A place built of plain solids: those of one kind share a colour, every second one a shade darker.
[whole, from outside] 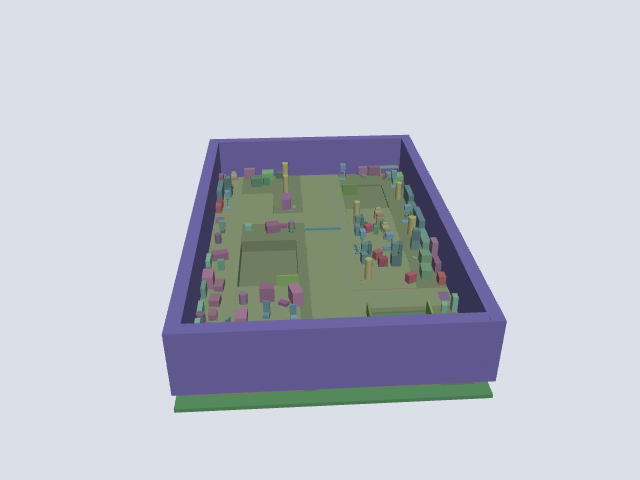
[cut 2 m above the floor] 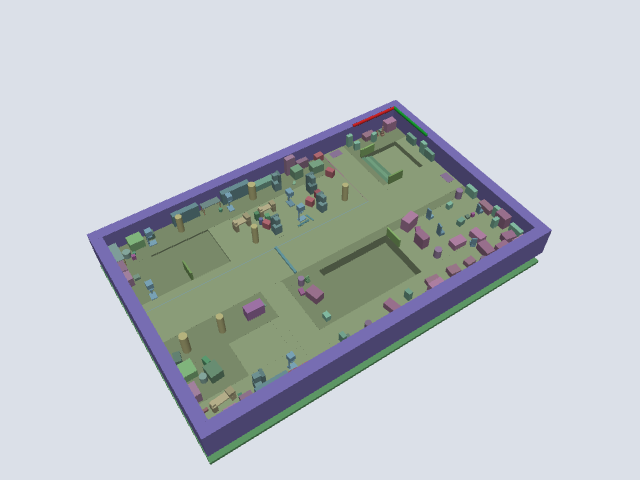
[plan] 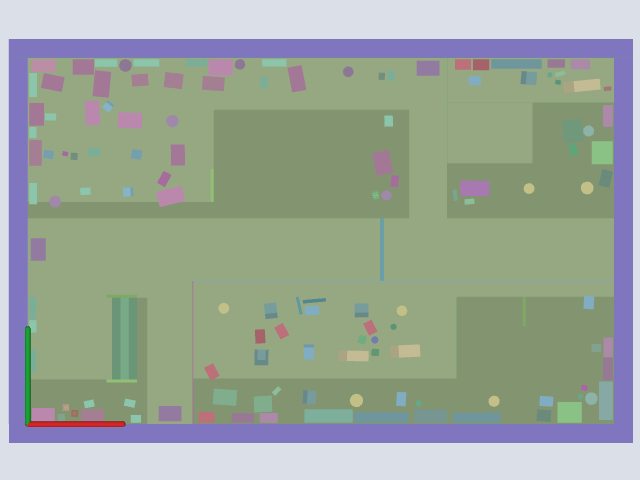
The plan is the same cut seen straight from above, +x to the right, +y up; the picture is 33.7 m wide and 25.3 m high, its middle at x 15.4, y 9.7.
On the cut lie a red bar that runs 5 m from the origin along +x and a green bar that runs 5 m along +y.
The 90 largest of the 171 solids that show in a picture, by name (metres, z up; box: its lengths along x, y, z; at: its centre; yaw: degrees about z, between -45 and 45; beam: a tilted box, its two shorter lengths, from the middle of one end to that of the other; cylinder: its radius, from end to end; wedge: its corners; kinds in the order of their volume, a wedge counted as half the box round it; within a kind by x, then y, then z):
{
 "floor_1": {"box": [1.45, 4.31, 2.1], "at": [0.72, 4.5, -1.05]},
 "floor_2": {"box": [6.3, 2.35, 2.1], "at": [3.15, 1.18, -1.05]},
 "floor_3": {"box": [6.3, 0.89, 2.1], "at": [3.15, 7.11, -1.05]},
 "floor_4": {"box": [4.31, 4.31, 1.55], "at": [3.6, 4.5, -1.33]},
 "floor_5": {"box": [9.8, 4.87, 2.1], "at": [4.9, 14.13, -1.05]},
 "floor_6": {"box": [0.54, 4.31, 2.1], "at": [6.03, 4.5, -1.05]},
 "floor_7": {"box": [2.4, 7.55, 1.0], "at": [7.5, 3.77, -0.5]},
 "floor_8": {"box": [20.1, 0.85, 2.1], "at": [10.05, 11.28, -1.05]},
 "floor_9": {"box": [20.1, 2.73, 2.1], "at": [10.05, 17.93, -1.05]},
 "floor_10": {"box": [7.11, 4.87, 1.03], "at": [13.36, 14.13, -1.58]},
 "floor_11": {"box": [30.9, 3.3, 1.0], "at": [15.45, 9.2, -0.5]},
 "floor_12": {"box": [13.9, 4.31, 2.1], "at": [15.65, 4.55, -1.05]},
 "floor_13": {"box": [3.19, 4.87, 2.1], "at": [18.5, 14.13, -1.05]},
 "floor_14": {"box": [22.2, 2.4, 2.1], "at": [19.8, 1.2, -1.05]},
 "floor_15": {"box": [22.2, 0.84, 2.1], "at": [19.8, 7.13, -1.05]},
 "floor_16": {"box": [2.0, 8.45, 1.0], "at": [21.1, 15.07, -0.5]},
 "floor_17": {"box": [0.75, 3.19, 2.1], "at": [22.48, 15.35, -1.05]},
 "floor_18": {"box": [3.75, 3.19, 2.1], "at": [24.73, 15.35, -1.05]},
 "floor_19": {"box": [5.43, 4.31, 1.93], "at": [25.32, 4.55, -1.14]},
 "floor_20": {"box": [8.8, 2.9, 2.1], "at": [26.5, 12.3, -1.05]},
 "floor_21": {"box": [8.8, 2.36, 2.1], "at": [26.5, 18.12, -1.05]},
 "floor_22": {"box": [4.3, 3.19, 2.1], "at": [28.75, 15.35, -1.05]},
 "floor_23": {"box": [2.87, 4.31, 2.1], "at": [29.46, 4.55, -1.05]},
 "wall_1": {"box": [1.0, 19.3, 5.0], "at": [-0.5, 9.65, 1.5]},
 "wall_2": {"box": [32.9, 1.0, 5.0], "at": [15.45, -0.5, 1.5]},
 "wall_3": {"box": [32.9, 1.0, 5.0], "at": [15.45, 19.8, 1.5]},
 "wall_4": {"box": [1.0, 19.3, 5.0], "at": [31.4, 9.65, 1.5]},
 "floor_base_1": {"box": [32.9, 21.3, 0.3], "at": [15.45, 9.65, -2.35]},
 "pallet_load_1": {"box": [0.78, 1.21, 1.27], "at": [0.46, 16.32, 0.64]},
 "pallet_load_2": {"box": [1.2, 0.78, 1.11], "at": [0.82, 0.46, 0.56]},
 "pallet_load_3": {"box": [1.12, 0.8, 0.68], "at": [1.32, 18.0, 0.34], "yaw": -11.2},
 "pallet_load_4": {"box": [1.12, 0.82, 1.14], "at": [2.92, 18.82, 0.57]},
 "pallet_load_5": {"box": [0.77, 1.29, 0.67], "at": [3.4, 16.4, 0.34], "yaw": 2.7},
 "pallet_load_6": {"box": [0.86, 1.37, 0.72], "at": [3.9, 17.92, 0.36], "yaw": -5.5},
 "pallet_load_7": {"box": [1.28, 0.83, 0.67], "at": [5.38, 16.0, 0.34], "yaw": -1.9},
 "pallet_load_8": {"box": [1.38, 0.83, 1.23], "at": [7.53, 11.99, 0.61], "yaw": 14.0},
 "pallet_load_9": {"box": [0.74, 1.11, 1.24], "at": [7.91, 14.18, 0.62], "yaw": 0.6},
 "pallet_load_10": {"box": [1.28, 0.86, 1.12], "at": [10.16, 18.8, 0.56]},
 "pallet_load_11": {"box": [0.76, 1.33, 0.63], "at": [14.18, 18.2, 0.32], "yaw": 10.8},
 "pallet_load_12": {"box": [0.89, 1.22, 0.78], "at": [18.7, 13.77, 0.39], "yaw": 13.0},
 "bar_rack_1": {"box": [2.86, 0.55, 1.38], "at": [18.62, 0.34, 0.69]},
 "bar_rack_2": {"box": [2.51, 0.52, 1.34], "at": [23.65, 0.33, 0.67]},
 "bar_rack_3": {"box": [2.66, 0.51, 1.4], "at": [25.76, 18.98, 0.7]},
 "tool_cabinet_1": {"box": [1.18, 0.5, 0.93], "at": [11.33, 0.32, 0.47]},
 "tool_cabinet_2": {"box": [0.96, 0.51, 1.98], "at": [12.7, 0.33, 0.99]},
 "tool_cabinet_3": {"box": [0.93, 0.45, 1.66], "at": [27.85, 19.0, 0.83]},
 "tool_cabinet_4": {"box": [1.01, 0.53, 0.95], "at": [29.12, 18.96, 0.47]},
 "tool_cabinet_5": {"box": [0.51, 1.17, 0.96], "at": [30.57, 2.89, 0.48]},
 "tool_cabinet_6": {"box": [0.51, 1.15, 1.07], "at": [30.57, 16.24, 0.54]},
 "tool_cabinet_7": {"box": [0.49, 1.03, 0.93], "at": [30.59, 4.05, 0.47]},
 "crate_stack_1": {"box": [0.38, 1.16, 0.86], "at": [0.26, 3.35, 0.43]},
 "crate_stack_2": {"box": [0.37, 1.15, 0.91], "at": [0.26, 6.11, 0.46]},
 "crate_stack_3": {"box": [0.39, 0.65, 1.31], "at": [0.27, 5.15, 0.66]},
 "crate_stack_4": {"box": [0.42, 1.13, 0.92], "at": [0.28, 12.14, 0.46]},
 "crate_stack_5": {"box": [0.42, 1.27, 0.83], "at": [0.28, 17.86, 0.41]},
 "crate_stack_6": {"box": [1.17, 0.4, 0.89], "at": [4.13, 19.03, 0.45]},
 "crate_stack_7": {"box": [1.36, 0.39, 0.83], "at": [6.25, 19.04, 0.41]},
 "crate_stack_8": {"box": [1.13, 0.38, 0.93], "at": [8.9, 19.04, 0.47]},
 "crate_stack_9": {"box": [1.28, 0.39, 0.87], "at": [12.99, 19.04, 0.43]},
 "dust_extractor_1": {"cylinder": 0.28, "from": [10.33, 6.1, 0.0], "to": [10.33, 6.1, 1.85]},
 "dust_extractor_2": {"cylinder": 0.35, "from": [17.32, 1.24, 0.0], "to": [17.32, 1.24, 1.74]},
 "dust_extractor_3": {"cylinder": 0.28, "from": [19.72, 5.97, 0.0], "to": [19.72, 5.97, 2.22]},
 "dust_extractor_4": {"cylinder": 0.29, "from": [24.58, 1.2, 0.0], "to": [24.58, 1.2, 1.78]},
 "dust_extractor_5": {"cylinder": 0.28, "from": [26.42, 12.41, 0.0], "to": [26.42, 12.41, 2.03]},
 "dust_extractor_6": {"cylinder": 0.34, "from": [29.48, 12.44, 0.0], "to": [29.48, 12.44, 2.07]},
 "table_saw_1": {"box": [1.24, 0.83, 0.88], "at": [10.39, 1.41, 0.44], "yaw": -3.9},
 "table_saw_2": {"box": [0.96, 0.85, 1.0], "at": [12.39, 1.05, 0.5], "yaw": 2.4},
 "table_saw_3": {"box": [1.03, 1.18, 0.93], "at": [28.71, 15.46, 0.47], "yaw": 5.8},
 "bandsaw_1": {"box": [0.73, 0.83, 1.04], "at": [12.31, 3.51, 0.52], "yaw": -0.8},
 "bandsaw_2": {"box": [0.65, 0.82, 0.92], "at": [12.81, 5.97, 0.46], "yaw": 6.0},
 "bandsaw_3": {"box": [0.69, 0.71, 0.94], "at": [14.84, 1.42, 0.47], "yaw": -4.3},
 "bandsaw_4": {"box": [0.73, 0.73, 0.92], "at": [17.59, 5.99, 0.46], "yaw": 1.2},
 "bandsaw_5": {"box": [0.83, 0.69, 1.0], "at": [26.41, 18.23, 0.5], "yaw": -5.2},
 "sack_pile_1": {"box": [0.66, 1.36, 0.61], "at": [0.4, 14.29, 0.3]},
 "sack_pile_2": {"box": [1.29, 0.68, 0.6], "at": [0.82, 18.89, 0.3]},
 "sack_pile_3": {"box": [1.2, 0.71, 0.59], "at": [3.42, 0.42, 0.29]},
 "sack_pile_4": {"box": [0.97, 0.8, 0.54], "at": [7.69, 18.1, 0.27], "yaw": -6.3},
 "sack_pile_5": {"box": [1.16, 0.73, 0.46], "at": [9.78, 17.95, 0.23], "yaw": -3.9},
 "forge_hearth_1": {"box": [1.28, 1.09, 0.9], "at": [28.55, 0.61, 0.45]},
 "forge_hearth_2": {"box": [1.11, 1.22, 0.83], "at": [30.27, 14.3, 0.41]},
 "offcut_bin_1": {"box": [0.83, 0.57, 0.73], "at": [9.42, 0.35, 0.36]},
 "offcut_bin_2": {"box": [0.54, 0.76, 0.76], "at": [9.69, 2.75, 0.38], "yaw": 27.5},
 "offcut_bin_3": {"box": [0.86, 0.56, 0.74], "at": [22.94, 18.95, 0.37]},
 "offcut_bin_4": {"box": [0.86, 0.59, 0.74], "at": [23.9, 18.93, 0.37]},
 "planer_1": {"box": [1.54, 0.8, 1.1], "at": [23.56, 12.42, 0.55], "yaw": -1.7},
 "tread_1": {"box": [0.44, 4.31, 0.28], "at": [5.1, 4.5, -0.41]},
 "tread_2": {"box": [0.44, 4.31, 0.42], "at": [5.54, 4.5, -0.35]},
 "board_stack_1": {"box": [2.55, 0.71, 0.66], "at": [15.85, 0.42, 0.33]},
 "barrel_1": {"cylinder": 0.33, "from": [5.14, 18.9, 0.0], "to": [5.14, 18.9, 0.96]},
 "coal_bin_1": {"box": [0.58, 0.88, 0.64], "at": [30.46, 12.95, 0.32], "yaw": -13.7}
}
